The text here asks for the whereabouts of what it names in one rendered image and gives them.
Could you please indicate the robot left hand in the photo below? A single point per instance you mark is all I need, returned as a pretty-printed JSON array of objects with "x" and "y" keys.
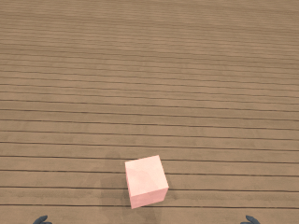
[{"x": 41, "y": 220}]

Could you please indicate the carton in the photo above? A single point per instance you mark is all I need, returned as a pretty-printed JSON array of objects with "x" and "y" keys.
[{"x": 146, "y": 181}]

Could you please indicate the robot right hand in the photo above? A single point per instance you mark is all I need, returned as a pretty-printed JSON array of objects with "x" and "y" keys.
[{"x": 251, "y": 220}]

